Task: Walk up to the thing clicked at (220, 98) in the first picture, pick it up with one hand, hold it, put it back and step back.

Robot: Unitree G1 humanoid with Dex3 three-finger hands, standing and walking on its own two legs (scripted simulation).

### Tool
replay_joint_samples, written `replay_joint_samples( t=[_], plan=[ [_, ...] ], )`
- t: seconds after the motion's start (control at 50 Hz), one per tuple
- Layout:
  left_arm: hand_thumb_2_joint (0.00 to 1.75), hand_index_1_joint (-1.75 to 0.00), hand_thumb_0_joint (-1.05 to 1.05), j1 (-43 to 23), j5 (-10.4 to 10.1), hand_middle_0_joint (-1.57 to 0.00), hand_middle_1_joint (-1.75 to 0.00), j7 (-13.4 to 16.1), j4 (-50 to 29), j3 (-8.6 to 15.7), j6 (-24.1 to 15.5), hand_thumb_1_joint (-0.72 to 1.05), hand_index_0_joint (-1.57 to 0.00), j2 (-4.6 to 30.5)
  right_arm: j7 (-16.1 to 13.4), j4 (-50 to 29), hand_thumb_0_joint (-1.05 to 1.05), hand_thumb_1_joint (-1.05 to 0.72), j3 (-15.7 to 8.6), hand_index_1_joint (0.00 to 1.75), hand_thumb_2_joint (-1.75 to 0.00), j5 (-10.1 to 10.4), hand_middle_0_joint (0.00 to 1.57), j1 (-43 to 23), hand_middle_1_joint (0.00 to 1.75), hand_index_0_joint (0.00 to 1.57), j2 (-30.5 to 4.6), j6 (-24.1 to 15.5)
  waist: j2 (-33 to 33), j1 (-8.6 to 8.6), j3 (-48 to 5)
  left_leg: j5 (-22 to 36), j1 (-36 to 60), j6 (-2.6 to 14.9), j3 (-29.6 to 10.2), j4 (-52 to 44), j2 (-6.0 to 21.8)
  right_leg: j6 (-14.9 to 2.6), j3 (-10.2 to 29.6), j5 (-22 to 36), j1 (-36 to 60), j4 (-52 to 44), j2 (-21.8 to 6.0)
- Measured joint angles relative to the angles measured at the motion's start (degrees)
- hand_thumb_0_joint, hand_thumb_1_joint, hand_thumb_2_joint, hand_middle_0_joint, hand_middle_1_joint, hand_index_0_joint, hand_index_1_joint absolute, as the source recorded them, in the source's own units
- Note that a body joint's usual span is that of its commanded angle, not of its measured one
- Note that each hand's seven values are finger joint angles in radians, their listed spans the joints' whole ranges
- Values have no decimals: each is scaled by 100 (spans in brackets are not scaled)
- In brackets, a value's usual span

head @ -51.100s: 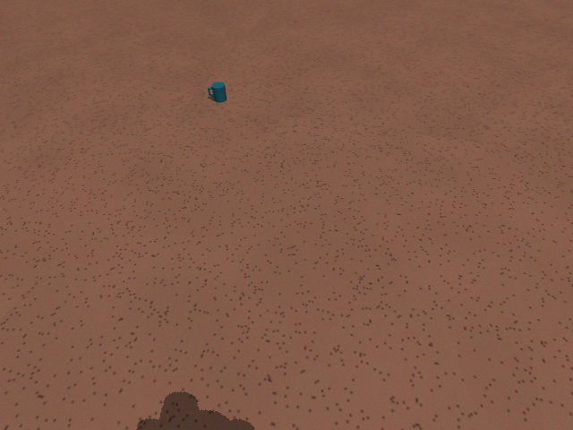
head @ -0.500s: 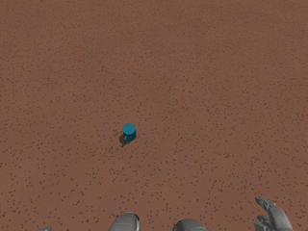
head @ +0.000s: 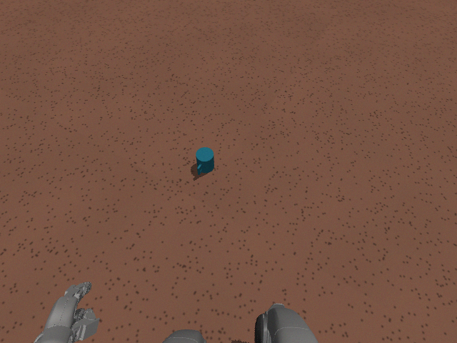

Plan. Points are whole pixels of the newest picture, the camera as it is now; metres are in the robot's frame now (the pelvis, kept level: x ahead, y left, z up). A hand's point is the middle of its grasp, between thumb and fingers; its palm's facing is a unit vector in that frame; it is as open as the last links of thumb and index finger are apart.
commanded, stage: step back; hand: left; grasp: from above
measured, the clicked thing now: (203, 162) +0.91 +0.15 -0.70
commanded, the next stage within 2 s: stand in 1.20 s
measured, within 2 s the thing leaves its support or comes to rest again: neither
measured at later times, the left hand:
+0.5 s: hand out of the picture -0.07 +0.25 -0.13, palm faces -0.01 -0.92 -0.40, open 7.4 cm
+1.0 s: hand out of the picture +0.03 +0.23 -0.13, palm faces -0.01 -0.92 -0.38, open 7.4 cm
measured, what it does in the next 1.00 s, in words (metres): steps on the spot: right foot, then right foot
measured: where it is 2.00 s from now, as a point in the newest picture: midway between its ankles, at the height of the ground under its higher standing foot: outside the picture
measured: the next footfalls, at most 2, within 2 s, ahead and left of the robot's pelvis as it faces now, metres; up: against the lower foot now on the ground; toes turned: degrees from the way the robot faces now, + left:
right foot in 0.30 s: -0.10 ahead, -0.15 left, +0.00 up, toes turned -1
right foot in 0.86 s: +0.00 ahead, -0.15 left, +0.00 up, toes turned -5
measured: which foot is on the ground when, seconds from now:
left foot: down 0.00-1.00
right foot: up 0.00-0.28, down 0.30-0.60, up 0.62-0.84, down 0.86-1.00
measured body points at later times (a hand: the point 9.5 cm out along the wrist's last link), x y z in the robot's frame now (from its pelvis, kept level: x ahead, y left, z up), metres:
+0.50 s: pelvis -0.10 -0.02 +0.01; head -0.11 -0.03 +0.46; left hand -0.07 +0.30 -0.10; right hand -0.04 -0.35 -0.11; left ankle -0.05 +0.12 -0.70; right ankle -0.14 -0.15 -0.72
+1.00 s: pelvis -0.07 -0.03 +0.01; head -0.07 -0.05 +0.46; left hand +0.03 +0.27 -0.10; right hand -0.03 -0.35 -0.12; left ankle -0.07 +0.10 -0.70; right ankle -0.04 -0.15 -0.72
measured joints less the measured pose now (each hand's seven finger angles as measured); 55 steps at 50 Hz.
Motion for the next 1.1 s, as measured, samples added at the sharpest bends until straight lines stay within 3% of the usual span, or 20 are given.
replay_joint_samples(
  t=[0.06, 0.1, 0.14, 0.2, 0.28, 0.34, 0.38, 0.42, 0.54, 0.58, 0.62, 0.68, 0.72, 0.84, 0.88, 0.9, 0.94, 0.98, 1.06, 1.1],
  plan=[
    [90, -30, 1, 17, -58, -21, -30, -17, 174, -47, 123, 90, -20, -123, 73, -74, 1, -91, 81, 30, -89, -35, 20, 4, 30, 21, 18, -1, 140, -128, -128, 121, -210, 91, -132, 106, 212, 0, 313, -1369, -223, 1183, 552],
    [90, -30, 1, 79, -100, -21, -30, -63, 255, -77, 160, 91, -20, -181, 42, -119, 1, -90, 92, 30, -89, -67, 20, -30, 30, 21, -9, -10, 278, -167, -243, 308, -305, 92, -223, -28, 388, -5, 542, -1569, -298, 2141, 902],
    [90, -30, 1, 198, -124, -21, -30, -98, 292, -79, 122, 90, -20, -188, 16, -166, 1, -90, 90, 30, -89, -72, 20, -123, 30, 21, -40, -34, 300, -99, -362, 504, -407, 62, -174, -196, 502, -12, 756, -1451, -239, 2654, 1050],
    [90, -30, 1, 408, -100, -21, -30, -145, 425, -67, 16, 90, -20, -147, 36, -245, 1, -90, 49, 30, -89, -64, 20, -311, 30, 21, -94, -101, 284, -46, -486, 694, -587, 39, -98, -290, 592, 77, 793, -1318, 287, 2076, 903],
    [90, -30, 1, 765, -68, -21, -30, -176, 778, -91, -179, 90, -20, -60, 129, -375, 1, -90, 3, 30, -89, -89, 20, -585, 30, 21, -175, -119, 271, 34, -634, 692, -838, 33, 156, -46, 726, 131, 493, -1537, 1307, -125, 534],
    [90, -30, 1, 854, 16, -21, -30, -150, 1197, -87, -323, 90, -20, -269, 155, -321, 1, -90, -83, 30, -90, -57, 20, -623, 30, 21, -359, -37, 822, -62, -597, 361, -978, 77, -165, 425, 993, 71, 175, -777, 1773, -940, 829],
    [90, -30, 1, 1082, 87, -21, -30, -167, 1262, -111, -366, 90, -20, -309, 149, -168, 1, -91, -103, 30, -90, -38, 20, -421, 30, 21, -346, 29, 821, 79, -873, -335, -1074, 14, -336, 748, 781, -23, 224, -815, 1690, -867, 781],
    [90, -30, 1, 1245, 107, -21, -30, -159, 1342, -111, -371, 90, -20, -302, 202, -4, 1, -91, -99, 30, -90, 6, 20, -283, 30, 21, -338, 30, 705, 226, -1019, -446, -1029, -28, -354, 1030, 587, -80, 351, -854, 1642, -820, 623],
    [90, -30, 1, 1225, 75, -21, -30, -205, 1345, -121, -478, 90, -20, -284, 286, 285, 1, -91, -135, 30, -90, 6, 20, 58, 30, 20, -400, -75, 819, 123, -1028, -348, -567, -94, -204, 329, 583, 136, 111, -755, 1607, -895, 432],
    [90, -30, 1, 1120, 55, -21, -30, -215, 1299, -108, -457, 90, -20, -190, 293, 395, 1, -91, -145, 30, -90, 6, 20, 76, 30, 20, -296, -129, 653, 125, -902, 277, -353, -76, -95, -161, 443, 194, 108, -855, 1543, -712, 266],
    [90, -30, 1, 1070, 17, -21, -30, -192, 1272, -101, -424, 90, -20, -95, 297, 421, 1, -91, -142, 30, -90, -16, 20, 54, 30, 20, -152, -221, 408, 168, -780, 598, -239, -37, 79, -343, 300, 95, 271, -954, 1364, -303, 126],
    [90, -30, 1, 978, -26, -21, -30, -176, 1353, -112, -364, 90, -20, -63, 335, 340, 1, -91, -137, 30, -90, -30, 20, 106, 30, 21, -53, -335, 443, 44, -777, 501, -245, 106, 63, -332, 390, -80, 231, -1529, 857, 732, 342],
    [90, -30, 1, 936, -39, -21, -30, -195, 1345, -102, -384, 90, -20, -13, 331, 309, 1, -91, -125, 30, -89, -42, 20, 145, 30, 21, -2, -349, 429, -13, -773, 535, -148, 127, 65, -471, 457, -139, 166, -1580, 623, 966, 390],
    [90, -30, 1, 742, -75, -21, -30, -235, 1308, -48, -485, 91, -20, 27, 286, 307, 1, -90, -93, 30, -89, -26, 20, 202, 30, 21, -89, -294, 435, -155, -765, 455, -58, -80, 14, -428, 571, -60, -61, -845, 628, -223, 299],
    [90, -30, 1, 667, -65, -21, -30, -197, 1339, -42, -534, 91, -20, -21, 249, 340, 1, -90, -73, 30, -89, 30, 20, 161, 30, 21, -162, -199, 514, -137, -768, 235, -151, -175, -17, -83, 649, -33, -116, -92, 823, -760, 374],
    [90, -30, 1, 612, -44, -21, -30, -172, 1368, -44, -547, 91, -20, -95, 216, 371, 1, -90, -66, 30, -90, 61, 20, 129, 30, 21, -207, -150, 650, -146, -752, 104, -206, -165, -104, 126, 739, -19, -204, 7, 869, -752, 459],
    [90, -30, 1, 561, 5, -21, -30, -153, 1385, -94, -553, 91, -20, -219, 147, 436, 1, -91, -45, 30, -90, 96, 20, 109, 30, 21, -222, -72, 763, -116, -856, -438, -377, -111, -374, 538, 637, -34, -302, -123, 867, -684, 497],
    [90, -30, 1, 505, 26, -21, -30, -162, 1392, -150, -521, 90, -20, -303, 132, 500, 1, -91, -24, 30, -90, 106, 20, 82, 30, 20, -207, -58, 726, -18, -937, -787, -477, -100, -355, 887, 506, -81, -265, -218, 866, -661, 438],
    [90, -30, 1, 374, 10, -21, -30, -164, 1387, -222, -569, 90, -20, -458, 137, 596, 1, -91, 19, 30, -90, 97, 20, 7, 30, 20, -239, -118, 775, 27, -982, -747, -502, -69, -387, 899, 488, -16, -339, -228, 928, -791, 375],
    [90, -30, 1, 295, -4, -21, -30, -169, 1384, -238, -581, 90, -20, -462, 133, 647, 1, -91, 39, 30, -90, 87, 20, -45, 30, 20, -222, -164, 736, 38, -951, -612, -362, -79, -269, 453, 548, 15, -365, -280, 923, -756, 325]
  ],
)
